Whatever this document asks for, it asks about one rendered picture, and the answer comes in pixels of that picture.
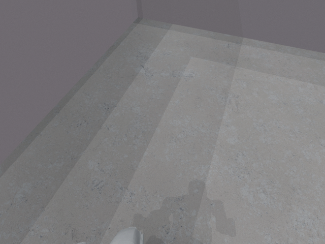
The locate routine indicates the left robot thigh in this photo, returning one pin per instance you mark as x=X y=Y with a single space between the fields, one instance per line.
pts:
x=128 y=236

